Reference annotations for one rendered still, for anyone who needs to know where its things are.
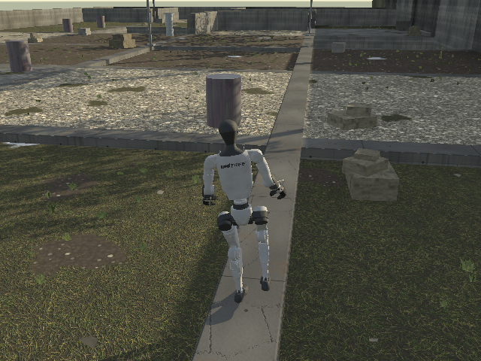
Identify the robot left thigh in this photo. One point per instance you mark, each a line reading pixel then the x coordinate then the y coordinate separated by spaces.
pixel 224 222

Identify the robot left hand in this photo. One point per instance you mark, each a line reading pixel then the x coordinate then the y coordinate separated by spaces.
pixel 213 197

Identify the robot left foot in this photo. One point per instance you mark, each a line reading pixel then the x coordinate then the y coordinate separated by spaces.
pixel 239 297

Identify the robot right upper arm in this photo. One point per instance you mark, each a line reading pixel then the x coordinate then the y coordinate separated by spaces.
pixel 257 156

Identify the robot left upper arm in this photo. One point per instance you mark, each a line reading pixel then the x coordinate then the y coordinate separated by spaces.
pixel 209 164

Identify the robot right forearm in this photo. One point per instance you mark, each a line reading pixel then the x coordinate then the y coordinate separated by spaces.
pixel 277 188

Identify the robot left forearm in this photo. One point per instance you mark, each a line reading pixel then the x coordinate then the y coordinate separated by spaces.
pixel 206 198

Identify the robot right hand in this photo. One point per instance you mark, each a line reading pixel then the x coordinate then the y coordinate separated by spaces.
pixel 282 194

